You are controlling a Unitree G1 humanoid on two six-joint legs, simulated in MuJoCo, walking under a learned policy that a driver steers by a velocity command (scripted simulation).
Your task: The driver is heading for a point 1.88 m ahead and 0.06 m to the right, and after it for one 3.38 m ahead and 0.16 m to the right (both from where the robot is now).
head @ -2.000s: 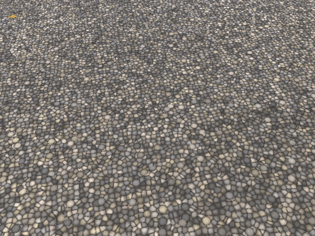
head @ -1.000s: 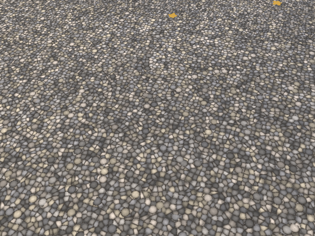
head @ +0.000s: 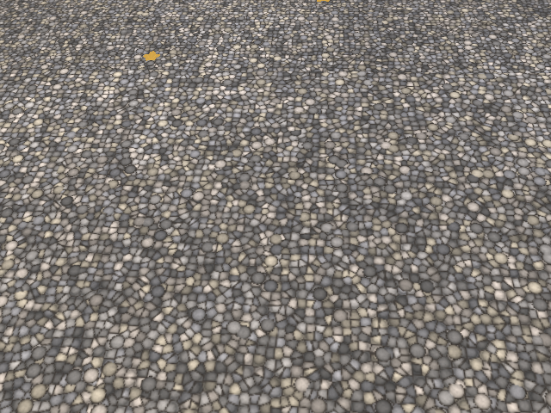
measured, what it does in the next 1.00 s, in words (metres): steps on the spot: left foot, then right foot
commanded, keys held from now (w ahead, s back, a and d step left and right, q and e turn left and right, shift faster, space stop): e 0.24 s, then no key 0.76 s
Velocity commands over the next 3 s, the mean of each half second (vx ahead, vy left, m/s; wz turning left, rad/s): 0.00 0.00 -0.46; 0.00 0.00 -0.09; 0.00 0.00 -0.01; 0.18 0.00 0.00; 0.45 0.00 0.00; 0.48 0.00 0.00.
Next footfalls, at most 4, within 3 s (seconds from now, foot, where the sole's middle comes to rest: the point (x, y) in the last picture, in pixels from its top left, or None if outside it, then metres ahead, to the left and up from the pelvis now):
0.18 left None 0.05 0.12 -0.78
0.56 right None -0.03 -0.08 -0.78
2.36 right None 0.39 -0.12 -0.78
2.90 left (317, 308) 0.74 -0.03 -0.78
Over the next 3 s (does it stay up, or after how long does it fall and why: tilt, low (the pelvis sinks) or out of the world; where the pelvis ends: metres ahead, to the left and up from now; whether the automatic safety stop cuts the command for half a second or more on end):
stays up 0.61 -0.07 -0.01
